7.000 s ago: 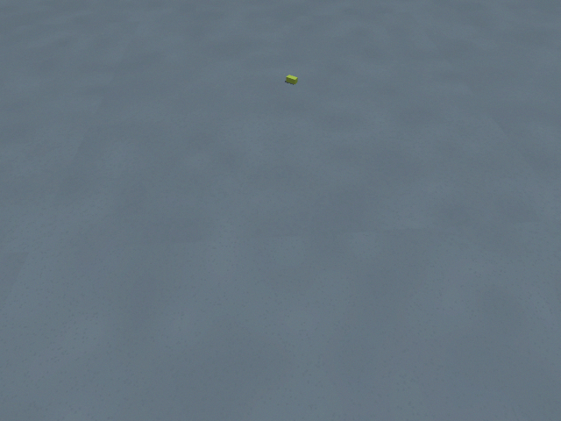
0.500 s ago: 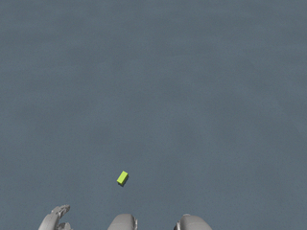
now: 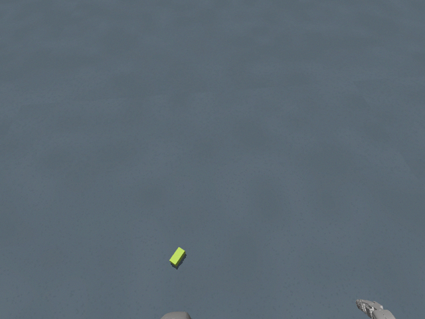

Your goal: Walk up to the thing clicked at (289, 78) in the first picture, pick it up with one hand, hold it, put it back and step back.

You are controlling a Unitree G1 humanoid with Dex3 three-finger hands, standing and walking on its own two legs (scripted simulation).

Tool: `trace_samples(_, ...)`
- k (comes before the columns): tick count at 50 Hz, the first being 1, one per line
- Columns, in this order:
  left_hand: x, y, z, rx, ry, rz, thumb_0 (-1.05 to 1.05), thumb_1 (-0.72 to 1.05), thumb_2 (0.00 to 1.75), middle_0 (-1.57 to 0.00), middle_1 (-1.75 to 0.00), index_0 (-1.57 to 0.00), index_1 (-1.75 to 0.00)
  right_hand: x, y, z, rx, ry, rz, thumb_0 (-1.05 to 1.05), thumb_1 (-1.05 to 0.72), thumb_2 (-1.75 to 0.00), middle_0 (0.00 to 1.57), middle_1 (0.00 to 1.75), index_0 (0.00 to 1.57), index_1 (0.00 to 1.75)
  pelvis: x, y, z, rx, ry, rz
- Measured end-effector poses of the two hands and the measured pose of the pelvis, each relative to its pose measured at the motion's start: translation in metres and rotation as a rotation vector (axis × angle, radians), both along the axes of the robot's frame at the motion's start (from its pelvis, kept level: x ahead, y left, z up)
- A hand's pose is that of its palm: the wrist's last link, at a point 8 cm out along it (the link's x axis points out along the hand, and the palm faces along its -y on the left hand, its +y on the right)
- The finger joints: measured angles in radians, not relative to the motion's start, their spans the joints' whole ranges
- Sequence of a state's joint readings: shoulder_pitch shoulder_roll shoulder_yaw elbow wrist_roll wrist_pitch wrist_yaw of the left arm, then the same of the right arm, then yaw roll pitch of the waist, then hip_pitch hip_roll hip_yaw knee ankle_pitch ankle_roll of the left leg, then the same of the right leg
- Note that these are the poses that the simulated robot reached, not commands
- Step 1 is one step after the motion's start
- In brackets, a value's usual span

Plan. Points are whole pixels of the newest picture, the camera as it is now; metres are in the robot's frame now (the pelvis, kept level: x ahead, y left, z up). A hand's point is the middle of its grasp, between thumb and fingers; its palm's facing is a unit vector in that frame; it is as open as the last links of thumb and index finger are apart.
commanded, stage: walk up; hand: left
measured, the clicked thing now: (177, 256) +0.44 +0.21 -0.75
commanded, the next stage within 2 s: none
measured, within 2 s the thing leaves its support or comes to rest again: neither
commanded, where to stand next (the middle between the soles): +0.08 -0.02 m, yaw +1 degrees
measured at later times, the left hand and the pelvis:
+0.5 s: hand out of the picture +0.11 +0.26 -0.14, palm faces +0.00 -0.95 -0.31, open 7.4 cm; pelvis +0.01 +0.01 +0.02, yaw +1 degrees
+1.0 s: hand out of the picture +0.08 +0.27 -0.15, palm faces +0.04 -0.94 -0.33, open 7.4 cm; pelvis +0.00 +0.01 +0.01, yaw +2 degrees
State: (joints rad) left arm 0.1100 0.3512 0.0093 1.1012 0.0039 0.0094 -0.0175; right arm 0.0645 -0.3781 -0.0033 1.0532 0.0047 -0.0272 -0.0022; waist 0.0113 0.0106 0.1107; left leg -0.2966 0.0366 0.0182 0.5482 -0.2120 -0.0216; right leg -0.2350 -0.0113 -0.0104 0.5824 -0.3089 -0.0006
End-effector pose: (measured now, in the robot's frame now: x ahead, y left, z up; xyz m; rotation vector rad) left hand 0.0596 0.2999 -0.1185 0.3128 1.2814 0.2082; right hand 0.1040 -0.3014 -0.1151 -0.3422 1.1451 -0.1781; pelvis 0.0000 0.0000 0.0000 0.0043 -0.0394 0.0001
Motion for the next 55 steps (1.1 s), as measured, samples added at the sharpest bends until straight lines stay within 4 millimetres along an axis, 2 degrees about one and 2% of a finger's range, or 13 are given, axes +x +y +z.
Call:
trace_samples(8, 0.021, -0.009, 0.006, -0.031, -0.047, 0.003, 0.01, 0.90, 0.90, -0.21, -0.30, -0.21, -0.30, 0.008, 0.002, 0.010, 0.002, 0.009, -0.003, 0.01, -0.91, -0.90, 0.20, 0.30, 0.20, 0.30, 0.003, 0.000, 0.009, -0.007, -0.004, 0.007)
trace_samples(15, 0.042, -0.007, 0.010, -0.045, -0.087, -0.006, 0.00, 0.90, 0.90, -0.21, -0.30, -0.21, -0.30, 0.000, 0.007, 0.015, -0.001, 0.034, -0.014, 0.01, -0.91, -0.90, 0.20, 0.30, 0.20, 0.30, 0.006, 0.003, 0.013, -0.013, 0.000, 0.010)
trace_samples(21, 0.048, 0.001, 0.011, -0.041, -0.090, -0.008, 0.00, 0.90, 0.90, -0.21, -0.30, -0.21, -0.30, -0.009, 0.011, 0.016, -0.005, 0.056, -0.026, 0.01, -0.91, -0.90, 0.20, 0.30, 0.20, 0.30, 0.008, 0.008, 0.015, -0.013, 0.005, 0.011)
trace_samples(31, 0.035, 0.010, 0.010, -0.031, -0.047, 0.005, 0.00, 0.90, 0.90, -0.20, -0.30, -0.20, -0.30, -0.013, 0.018, 0.014, 0.000, 0.077, -0.028, 0.01, -0.90, -0.90, 0.20, 0.30, 0.20, 0.30, 0.010, 0.012, 0.016, -0.013, 0.010, 0.017)
trace_samples(45, 0.014, 0.008, 0.006, -0.042, -0.013, 0.039, 0.00, 0.90, 0.90, -0.20, -0.30, -0.20, -0.30, 0.005, 0.024, 0.016, 0.008, 0.050, -0.005, 0.01, -0.90, -0.90, 0.20, 0.30, 0.20, 0.30, 0.012, 0.013, 0.016, -0.015, 0.012, 0.028)
trace_samples(50, 0.009, 0.014, 0.002, -0.015, -0.015, 0.056, 0.00, 0.90, 0.90, -0.21, -0.30, -0.21, -0.30, 0.008, 0.011, 0.014, -0.023, 0.036, 0.003, 0.01, -0.90, -0.90, 0.20, 0.30, 0.20, 0.30, -0.004, 0.006, 0.009, -0.005, 0.024, 0.035)
trace_samples(55, -0.010, 0.009, 0.004, 0.030, -0.015, 0.064, 0.00, 0.90, 0.90, -0.20, -0.30, -0.20, -0.30, 0.006, -0.017, 0.009, -0.062, 0.008, 0.028, 0.01, -0.90, -0.90, 0.20, 0.30, 0.20, 0.30, -0.022, -0.014, 0.000, -0.004, 0.032, 0.034)
